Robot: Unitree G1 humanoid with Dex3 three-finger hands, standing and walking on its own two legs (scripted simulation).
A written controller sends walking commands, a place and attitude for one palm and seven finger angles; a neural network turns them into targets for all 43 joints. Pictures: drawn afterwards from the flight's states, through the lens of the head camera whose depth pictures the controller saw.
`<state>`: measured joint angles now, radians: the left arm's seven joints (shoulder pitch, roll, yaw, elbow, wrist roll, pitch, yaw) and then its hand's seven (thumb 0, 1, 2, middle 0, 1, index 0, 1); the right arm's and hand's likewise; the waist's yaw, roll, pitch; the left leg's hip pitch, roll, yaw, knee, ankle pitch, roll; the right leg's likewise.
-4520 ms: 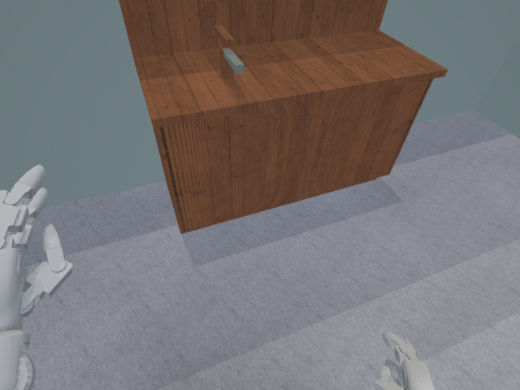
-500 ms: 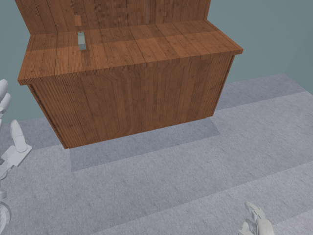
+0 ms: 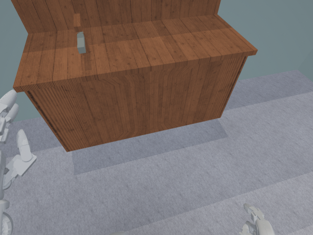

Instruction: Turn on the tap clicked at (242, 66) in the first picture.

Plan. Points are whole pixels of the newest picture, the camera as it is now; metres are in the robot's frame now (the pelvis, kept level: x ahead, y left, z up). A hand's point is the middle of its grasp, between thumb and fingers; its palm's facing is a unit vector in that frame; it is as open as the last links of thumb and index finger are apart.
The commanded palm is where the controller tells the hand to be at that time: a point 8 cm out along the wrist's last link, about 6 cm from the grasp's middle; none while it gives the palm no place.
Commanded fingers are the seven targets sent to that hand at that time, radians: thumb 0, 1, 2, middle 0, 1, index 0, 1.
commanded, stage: take the last steps up to it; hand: left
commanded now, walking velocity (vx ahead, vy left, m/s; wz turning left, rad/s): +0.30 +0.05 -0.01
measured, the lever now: (81, 48) +0.79 +0.37 +0.03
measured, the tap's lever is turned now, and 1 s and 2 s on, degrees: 0 0 0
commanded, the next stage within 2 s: come to a stop and stand still in 1.46 s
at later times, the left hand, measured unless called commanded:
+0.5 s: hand (64, 109) +0.33 +0.23 +0.16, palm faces +0.40 -0.80 -0.44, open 7.4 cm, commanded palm +0.27 +0.27 +0.18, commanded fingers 0.00 0.90 0.90 -0.20 -0.30 -0.20 -0.30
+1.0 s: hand (74, 69) +0.45 +0.24 +0.18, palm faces +0.36 -0.84 -0.40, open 7.4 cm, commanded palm +0.39 +0.29 +0.18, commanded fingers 0.00 0.90 0.90 -0.20 -0.30 -0.20 -0.30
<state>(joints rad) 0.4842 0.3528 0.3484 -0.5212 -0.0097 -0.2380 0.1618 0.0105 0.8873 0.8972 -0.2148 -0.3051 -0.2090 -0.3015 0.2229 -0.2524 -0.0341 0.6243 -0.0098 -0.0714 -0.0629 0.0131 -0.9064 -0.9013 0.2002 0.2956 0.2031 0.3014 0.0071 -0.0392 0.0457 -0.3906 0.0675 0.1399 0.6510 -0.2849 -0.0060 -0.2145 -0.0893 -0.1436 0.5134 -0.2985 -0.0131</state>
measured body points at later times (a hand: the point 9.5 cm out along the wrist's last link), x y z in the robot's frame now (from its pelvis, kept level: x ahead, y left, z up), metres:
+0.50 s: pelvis +0.11 -0.01 -0.02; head +0.13 -0.03 +0.43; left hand +0.31 +0.27 +0.19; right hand +0.26 -0.22 -0.13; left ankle +0.06 +0.12 -0.69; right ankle +0.15 -0.10 -0.74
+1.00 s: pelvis +0.22 +0.02 +0.00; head +0.25 +0.03 +0.45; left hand +0.42 +0.28 +0.20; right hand +0.39 -0.19 -0.08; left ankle +0.22 +0.13 -0.74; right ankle +0.24 -0.11 -0.69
